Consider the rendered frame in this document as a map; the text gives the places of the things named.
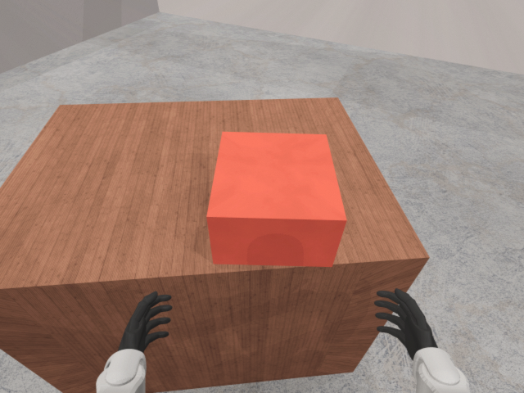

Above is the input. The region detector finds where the robot right hand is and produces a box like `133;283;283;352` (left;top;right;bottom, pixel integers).
374;288;438;361

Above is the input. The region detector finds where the robot left forearm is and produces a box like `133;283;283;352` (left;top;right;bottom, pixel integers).
96;349;147;393

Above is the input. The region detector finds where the pedestal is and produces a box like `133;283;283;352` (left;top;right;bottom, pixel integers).
0;97;430;393

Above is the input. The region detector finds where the robot left hand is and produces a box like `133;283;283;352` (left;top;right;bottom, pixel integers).
118;291;172;353

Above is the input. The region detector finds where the robot right forearm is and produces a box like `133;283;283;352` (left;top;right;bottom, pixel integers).
413;347;470;393

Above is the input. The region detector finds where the carton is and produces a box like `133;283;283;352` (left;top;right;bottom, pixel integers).
206;132;347;267

